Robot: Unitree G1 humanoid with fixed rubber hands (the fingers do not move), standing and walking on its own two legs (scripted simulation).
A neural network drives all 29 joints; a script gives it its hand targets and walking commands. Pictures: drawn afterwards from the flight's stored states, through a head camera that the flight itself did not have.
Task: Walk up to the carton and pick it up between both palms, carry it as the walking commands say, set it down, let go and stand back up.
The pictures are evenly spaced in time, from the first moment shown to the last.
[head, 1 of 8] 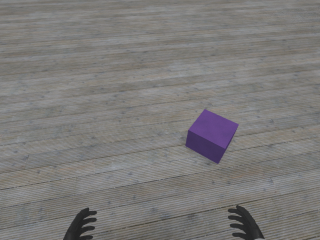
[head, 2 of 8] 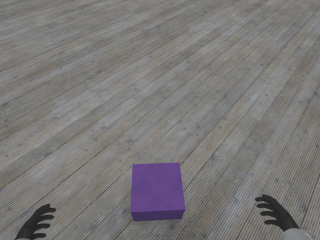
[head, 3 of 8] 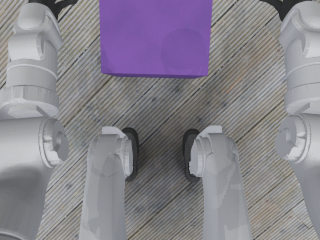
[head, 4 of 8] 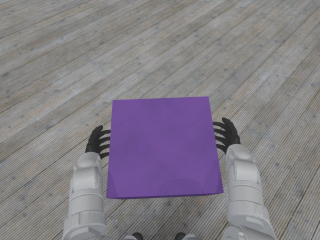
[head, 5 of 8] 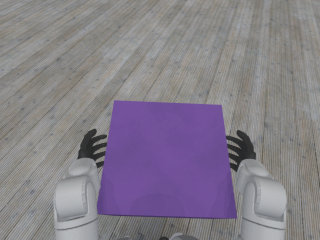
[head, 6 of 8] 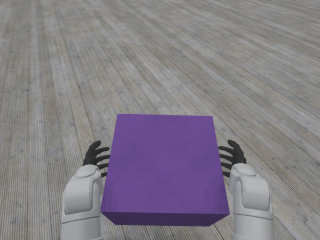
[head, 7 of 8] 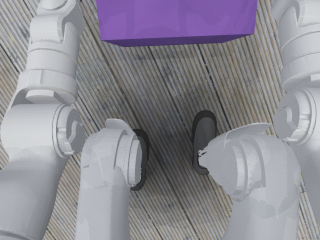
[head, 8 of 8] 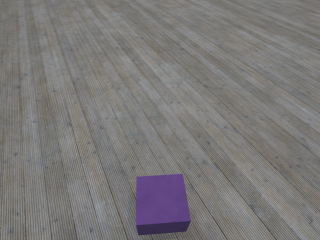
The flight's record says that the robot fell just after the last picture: no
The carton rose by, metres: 0.69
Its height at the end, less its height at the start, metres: +0.00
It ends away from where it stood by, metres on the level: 0.61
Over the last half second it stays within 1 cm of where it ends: yes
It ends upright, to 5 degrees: yes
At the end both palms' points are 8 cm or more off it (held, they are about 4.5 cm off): yes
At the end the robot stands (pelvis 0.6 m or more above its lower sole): yes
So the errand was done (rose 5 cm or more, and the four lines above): yes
